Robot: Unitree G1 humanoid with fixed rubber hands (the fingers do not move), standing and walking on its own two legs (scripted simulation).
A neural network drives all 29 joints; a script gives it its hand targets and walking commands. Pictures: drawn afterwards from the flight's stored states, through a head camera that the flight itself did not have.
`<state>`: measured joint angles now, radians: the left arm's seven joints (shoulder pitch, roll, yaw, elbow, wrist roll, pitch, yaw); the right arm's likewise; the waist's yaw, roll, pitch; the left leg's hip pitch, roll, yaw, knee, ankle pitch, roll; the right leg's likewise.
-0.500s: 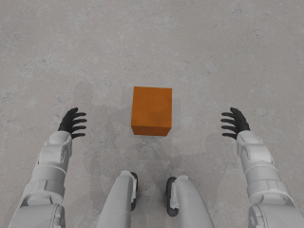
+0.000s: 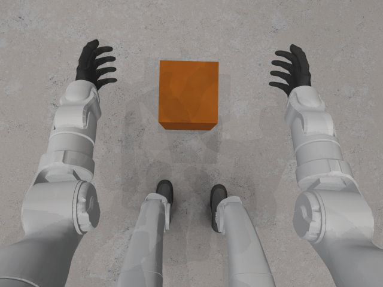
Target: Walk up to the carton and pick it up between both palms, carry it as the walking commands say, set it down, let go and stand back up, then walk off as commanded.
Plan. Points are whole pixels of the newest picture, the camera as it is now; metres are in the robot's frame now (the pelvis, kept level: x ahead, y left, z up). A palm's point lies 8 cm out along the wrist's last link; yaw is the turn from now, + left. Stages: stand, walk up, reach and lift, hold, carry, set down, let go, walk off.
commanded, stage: reach and lift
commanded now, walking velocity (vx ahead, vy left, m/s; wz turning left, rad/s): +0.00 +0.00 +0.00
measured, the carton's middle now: (188, 100) +0.55 +0.03 -0.56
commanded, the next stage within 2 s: none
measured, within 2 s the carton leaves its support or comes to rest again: neither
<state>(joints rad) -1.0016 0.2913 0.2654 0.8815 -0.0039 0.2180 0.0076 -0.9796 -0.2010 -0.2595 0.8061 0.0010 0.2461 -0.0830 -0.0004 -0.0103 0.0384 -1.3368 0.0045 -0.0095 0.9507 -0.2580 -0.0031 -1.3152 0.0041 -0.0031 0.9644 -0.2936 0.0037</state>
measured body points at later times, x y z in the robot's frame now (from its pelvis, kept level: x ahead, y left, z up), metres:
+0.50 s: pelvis +0.00 +0.00 -0.02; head +0.34 +0.01 +0.27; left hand +0.56 +0.19 -0.15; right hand +0.56 -0.17 -0.14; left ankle +0.08 +0.12 -0.65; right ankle +0.06 -0.12 -0.65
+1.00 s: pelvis -0.02 +0.00 -0.16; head +0.35 +0.01 +0.09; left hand +0.56 +0.20 -0.31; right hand +0.56 -0.17 -0.31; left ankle +0.07 +0.12 -0.65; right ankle +0.06 -0.12 -0.65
